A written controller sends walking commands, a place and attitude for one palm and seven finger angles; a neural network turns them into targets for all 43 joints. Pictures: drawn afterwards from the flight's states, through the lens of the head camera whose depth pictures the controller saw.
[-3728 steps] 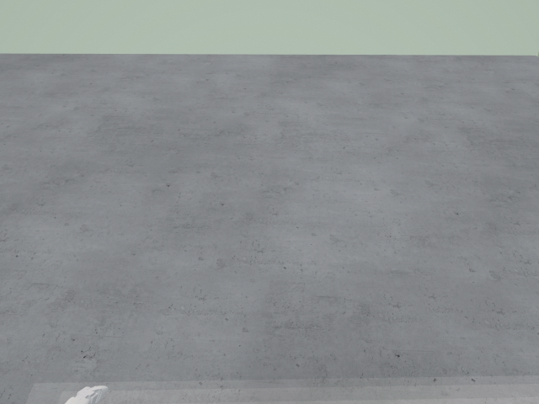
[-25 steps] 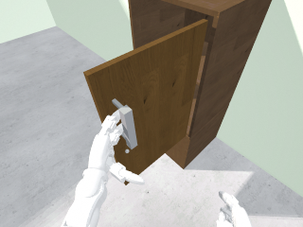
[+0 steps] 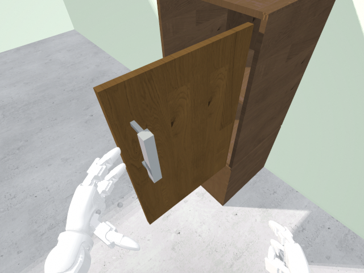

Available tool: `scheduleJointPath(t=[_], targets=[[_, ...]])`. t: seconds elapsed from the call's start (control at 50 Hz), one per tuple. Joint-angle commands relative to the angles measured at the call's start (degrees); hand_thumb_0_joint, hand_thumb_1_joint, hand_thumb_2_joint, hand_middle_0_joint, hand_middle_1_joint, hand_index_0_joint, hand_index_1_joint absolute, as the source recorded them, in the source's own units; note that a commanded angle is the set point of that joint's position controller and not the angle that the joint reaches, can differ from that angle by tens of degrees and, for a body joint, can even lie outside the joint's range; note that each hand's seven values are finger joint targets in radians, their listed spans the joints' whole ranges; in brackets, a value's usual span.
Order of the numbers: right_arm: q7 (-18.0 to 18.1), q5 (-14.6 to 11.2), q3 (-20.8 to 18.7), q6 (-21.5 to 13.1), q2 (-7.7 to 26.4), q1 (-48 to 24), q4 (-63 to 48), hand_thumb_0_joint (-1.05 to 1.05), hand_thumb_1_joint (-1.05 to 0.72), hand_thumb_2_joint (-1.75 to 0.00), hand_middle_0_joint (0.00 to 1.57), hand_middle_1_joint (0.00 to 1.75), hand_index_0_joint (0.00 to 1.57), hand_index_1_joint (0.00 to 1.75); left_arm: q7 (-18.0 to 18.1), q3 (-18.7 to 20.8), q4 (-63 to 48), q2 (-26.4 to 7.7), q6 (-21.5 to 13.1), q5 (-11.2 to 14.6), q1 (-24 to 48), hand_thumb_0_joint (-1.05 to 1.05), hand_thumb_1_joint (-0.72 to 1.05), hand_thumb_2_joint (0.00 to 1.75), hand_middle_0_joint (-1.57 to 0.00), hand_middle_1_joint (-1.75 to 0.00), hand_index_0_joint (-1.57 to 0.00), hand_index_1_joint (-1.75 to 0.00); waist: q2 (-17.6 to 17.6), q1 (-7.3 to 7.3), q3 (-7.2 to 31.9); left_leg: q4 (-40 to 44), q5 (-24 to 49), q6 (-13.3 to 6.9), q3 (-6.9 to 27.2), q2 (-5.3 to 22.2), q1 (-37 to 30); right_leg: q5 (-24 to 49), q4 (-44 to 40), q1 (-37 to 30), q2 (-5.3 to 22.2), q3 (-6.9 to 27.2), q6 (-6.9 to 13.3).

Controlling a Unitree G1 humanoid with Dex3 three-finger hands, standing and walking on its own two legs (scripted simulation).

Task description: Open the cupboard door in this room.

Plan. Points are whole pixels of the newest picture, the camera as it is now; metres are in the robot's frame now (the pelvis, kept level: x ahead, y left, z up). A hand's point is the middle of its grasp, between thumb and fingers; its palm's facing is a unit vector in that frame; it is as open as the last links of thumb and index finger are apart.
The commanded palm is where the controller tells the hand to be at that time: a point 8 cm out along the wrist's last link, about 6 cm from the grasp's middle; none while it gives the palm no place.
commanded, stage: slide the hand sideways off the handle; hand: left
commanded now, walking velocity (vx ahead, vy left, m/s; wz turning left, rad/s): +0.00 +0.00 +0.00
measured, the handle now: (145, 152) +0.35 +0.11 +0.09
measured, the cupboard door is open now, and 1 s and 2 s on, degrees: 88 88 88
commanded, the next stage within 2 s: draw the hand back to the body in 0.08 s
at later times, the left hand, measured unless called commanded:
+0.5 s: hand (90, 206) +0.21 +0.18 +0.11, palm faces -0.01 -1.00 -0.07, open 16.3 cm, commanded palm +0.18 +0.24 +0.12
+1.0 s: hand (44, 199) +0.21 +0.25 +0.14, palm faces +0.32 -0.88 -0.36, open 13.7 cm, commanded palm +0.16 +0.29 +0.16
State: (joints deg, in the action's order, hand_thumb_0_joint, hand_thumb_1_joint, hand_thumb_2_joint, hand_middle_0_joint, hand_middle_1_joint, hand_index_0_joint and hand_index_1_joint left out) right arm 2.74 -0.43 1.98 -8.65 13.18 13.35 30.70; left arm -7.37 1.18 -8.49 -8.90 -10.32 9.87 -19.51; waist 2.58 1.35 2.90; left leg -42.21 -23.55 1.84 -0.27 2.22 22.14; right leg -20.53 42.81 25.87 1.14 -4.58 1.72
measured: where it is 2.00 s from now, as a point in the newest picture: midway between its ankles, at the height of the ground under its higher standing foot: outside the picture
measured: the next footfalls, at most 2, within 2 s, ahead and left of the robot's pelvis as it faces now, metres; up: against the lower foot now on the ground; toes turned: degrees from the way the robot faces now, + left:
none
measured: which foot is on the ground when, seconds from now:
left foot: down 0.00-1.00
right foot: down 0.00-1.00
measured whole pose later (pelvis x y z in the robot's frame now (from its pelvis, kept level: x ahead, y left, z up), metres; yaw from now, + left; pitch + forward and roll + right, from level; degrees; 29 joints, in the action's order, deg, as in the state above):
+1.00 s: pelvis +0.01 +0.03 +0.02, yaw +0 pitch -3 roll -1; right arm 5.1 1.0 2.9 -10.6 12.6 12.7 36.4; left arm 6.3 9.6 -21.4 -16.3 -5.0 1.1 -27.2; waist 3.3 3.7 -1.4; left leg -28.7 -18.4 -0.2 -1.2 0.9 7.2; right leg -14.1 27.5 10.1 1.7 -3.8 -0.5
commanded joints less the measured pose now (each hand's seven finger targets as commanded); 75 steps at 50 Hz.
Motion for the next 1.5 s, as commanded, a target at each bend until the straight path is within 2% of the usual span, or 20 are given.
scheduleJointPath(t=[0.0,0.08,0.14,0.22,0.28,0.36,0.42,0.5,0.62,0.66,0.68,0.7,0.74,0.8,0.86,1.0,1.18,1.24,1.32,1.48], targets=[[0.64,-0.32,-2.10,-4.84,5.38,-4.51,-9.78,0.00,-0.90,-0.90,0.20,0.30,0.20,0.30,-1.68,5.44,-14.43,-5.96,-5.00,2.24,3.40,0.00,-0.50,0.30,-0.15,-0.30,-0.15,-0.30,-4.52,0.22,8.62,3.32,11.67,-2.35,-0.16,-3.57,3.67,15.18,-6.61,-9.74,-0.01,4.84,-1.38],[0.93,-0.49,-2.15,-6.74,5.82,-3.94,-9.76,0.00,-0.90,-0.90,0.20,0.30,0.20,0.30,-4.04,2.13,-16.24,-4.26,-5.83,3.10,5.12,0.00,-0.50,0.30,-0.15,-0.30,-0.15,-0.30,-3.67,-1.08,7.73,2.22,10.81,-2.39,0.53,-3.57,3.85,13.19,-5.96,-6.88,-0.03,4.25,-1.38],[1.32,-0.61,-2.08,-7.46,6.38,-3.87,-9.20,0.00,-0.90,-0.90,0.20,0.30,0.20,0.30,-4.22,3.22,-14.32,-5.84,-5.12,3.18,6.74,0.00,-0.50,0.30,-0.15,-0.30,-0.15,-0.30,-5.34,-1.43,5.62,1.75,7.43,-2.31,0.99,-3.50,5.89,6.65,-6.73,-4.75,0.12,4.57,-1.45],[1.67,-0.64,-2.03,-7.96,6.23,-4.12,-9.26,0.00,-0.90,-0.90,0.20,0.30,0.20,0.30,-2.70,7.69,-16.63,-9.65,-4.15,2.88,7.05,0.00,-0.50,0.30,-0.15,-0.30,-0.15,-0.30,-1.96,0.63,10.08,2.79,8.46,-2.25,1.19,-3.49,4.04,6.81,-5.79,-7.28,0.07,3.85,-0.83],[1.60,-0.88,-1.60,-8.19,5.76,-4.29,-9.76,0.00,-0.90,-0.90,0.20,0.30,0.20,0.30,-2.42,8.29,-18.43,-8.92,-3.07,3.49,4.94,0.00,-0.50,0.30,-0.15,-0.30,-0.15,-0.30,-1.13,1.36,10.78,3.99,11.72,-2.12,1.21,-3.35,2.45,12.19,-5.01,-9.03,-0.24,2.45,-0.68],[1.51,-1.22,-1.20,-8.40,5.93,-4.52,-9.79,0.00,-0.90,-0.90,0.20,0.30,0.20,0.30,-3.63,7.07,-17.81,-7.63,-0.56,4.32,3.02,0.00,-0.50,0.30,-0.15,-0.30,-0.15,-0.30,-1.79,0.81,6.52,5.17,11.32,-2.10,1.28,-3.01,2.33,12.13,-6.09,-7.95,-0.70,1.61,-0.95],[1.81,-1.24,-1.04,-8.61,6.30,-5.28,-9.66,0.00,-0.90,-0.90,0.20,0.30,0.20,0.30,-4.10,8.71,-18.14,-9.38,1.30,4.65,3.01,0.00,-0.50,0.30,-0.15,-0.30,-0.15,-0.30,-2.73,1.05,4.54,6.13,8.61,-2.23,1.57,-2.84,2.30,7.97,-7.63,-7.49,-0.81,1.58,-0.99],[1.90,-1.36,-0.84,-9.17,6.07,-4.95,-9.85,0.00,-0.90,-0.90,0.20,0.30,0.20,0.30,-4.41,9.02,-22.08,-9.18,2.42,4.76,3.06,0.00,-0.50,0.30,-0.15,-0.30,-0.15,-0.30,-0.26,1.33,6.86,7.10,11.06,-1.98,1.80,-2.80,-0.68,10.72,-7.10,-8.61,-1.00,0.52,-0.87],[2.34,-1.43,-0.57,-9.52,6.51,-5.44,-8.57,0.00,-0.90,-0.90,0.20,0.30,0.20,0.30,-4.91,12.07,-22.60,-11.87,3.84,5.40,3.39,0.00,-0.40,0.34,-0.15,-0.30,-0.15,-0.30,-2.11,1.38,4.88,8.12,11.29,-2.09,2.12,-2.65,-1.53,10.68,-8.71,-9.87,-1.16,0.49,-0.88],[2.42,-1.54,-0.25,-9.59,6.21,-5.86,-8.59,0.00,-0.90,-0.90,0.20,0.30,0.20,0.30,-5.44,12.50,-22.81,-11.73,4.73,5.67,3.47,0.00,-0.32,0.37,-0.16,-0.30,-0.16,-0.30,-0.13,1.73,4.01,9.02,11.29,-1.91,2.18,-2.65,-2.12,10.65,-9.01,-10.07,-1.11,0.09,-0.82],[3.30,0.02,-1.09,-8.90,5.59,-5.55,-7.71,0.00,-0.90,-0.90,0.20,0.30,0.20,0.30,3.02,13.36,-29.60,-18.74,2.76,-2.88,6.89,0.00,-0.29,0.39,-0.16,-0.30,-0.16,-0.30,-0.63,2.48,4.04,11.52,11.34,-2.49,1.28,-2.21,-2.58,10.14,-12.19,-13.35,-0.38,2.33,-0.60],[3.50,0.77,-0.78,-8.69,4.79,-5.02,-7.24,0.00,-0.90,-0.90,0.20,0.30,0.20,0.30,6.67,12.29,-25.77,-14.50,3.32,-3.75,0.41,0.00,-0.26,0.40,-0.16,-0.30,-0.16,-0.30,-2.63,1.82,1.51,12.04,10.74,-2.35,1.03,-2.19,-2.88,9.04,-13.70,-13.08,-0.08,2.08,-0.71],[3.22,0.74,-0.67,-7.46,4.68,-5.70,-6.01,0.00,-0.90,-0.90,0.20,0.30,0.20,0.30,10.03,10.17,-24.22,-12.23,3.59,-5.78,-2.32,0.00,-0.18,0.43,-0.16,-0.30,-0.16,-0.30,-2.24,1.60,-0.81,13.41,11.66,-2.49,0.59,-1.70,-4.98,9.18,-15.56,-13.67,-0.01,1.92,-0.81],[2.98,0.99,-0.81,-6.44,4.97,-6.59,-5.32,0.00,-0.90,-0.90,0.20,0.30,0.20,0.30,12.60,10.55,-26.17,-13.48,2.58,-7.60,-0.01,0.00,-0.08,0.48,-0.16,-0.30,-0.16,-0.30,1.56,1.46,-0.12,16.08,12.45,-2.35,0.53,-1.54,-8.17,9.51,-16.94,-15.77,0.03,1.77,-0.71],[3.05,1.30,-1.10,-5.94,5.05,-7.26,-4.62,0.00,-0.90,-0.90,0.20,0.30,0.20,0.30,13.97,12.67,-25.69,-14.97,1.93,-8.33,-2.10,0.00,0.02,0.52,-0.17,-0.30,-0.17,-0.30,-0.32,2.02,0.47,18.00,15.50,-2.51,0.25,-1.23,-10.24,12.15,-18.23,-18.77,-0.03,1.64,-0.71],[2.60,1.39,-1.67,-4.94,5.12,-8.43,-3.30,0.00,-0.90,-0.90,0.20,0.30,0.20,0.30,14.94,15.48,-26.69,-16.32,1.11,-8.97,-1.96,0.00,0.27,0.63,-0.18,-0.30,-0.18,-0.30,0.50,2.38,0.81,20.68,22.29,-2.32,-0.18,-0.92,-13.82,17.07,-20.11,-22.56,-0.28,1.67,-0.80],[2.21,1.40,-2.51,-3.21,5.12,-9.07,-2.47,0.00,-0.90,-0.90,0.20,0.30,0.20,0.30,15.09,21.24,-24.86,-18.99,0.95,-8.29,-2.64,0.00,0.58,0.76,-0.19,-0.30,-0.19,-0.30,-0.71,3.03,0.52,22.02,25.35,-2.39,-0.91,-0.77,-15.92,20.33,-21.98,-24.95,-0.53,2.15,-0.87],[1.99,1.23,-2.62,-2.71,5.13,-9.24,-2.12,0.00,-0.90,-0.90,0.20,0.30,0.20,0.30,14.92,22.02,-24.73,-19.11,1.04,-8.23,-2.08,0.00,0.69,0.81,-0.19,-0.30,-0.19,-0.30,2.82,2.94,-0.34,22.17,27.16,-2.14,-1.17,-0.73,-16.40,21.17,-22.32,-24.86,-0.48,2.42,-0.81],[2.09,1.29,-2.91,-2.43,5.38,-9.50,-1.82,0.00,-0.90,-0.90,0.20,0.30,0.20,0.30,15.11,24.75,-23.50,-21.09,1.14,-7.88,-1.12,0.00,0.83,0.87,-0.20,-0.30,-0.20,-0.30,0.65,3.17,-0.88,22.42,25.84,-2.31,-1.28,-0.71,-16.74,20.74,-23.27,-24.72,-0.70,2.31,-0.88],[1.89,1.20,-3.25,-2.25,5.51,-9.57,-1.83,0.00,-0.90,-0.90,0.20,0.30,0.20,0.30,14.81,23.72,-23.36,-20.03,1.06,-7.72,0.13,0.00,0.90,0.90,-0.20,-0.30,-0.20,-0.30,0.19,2.96,-0.70,22.97,24.52,-2.65,-1.37,-0.92,-17.27,19.90,-23.80,-24.57,-0.70,2.40,-1.13]])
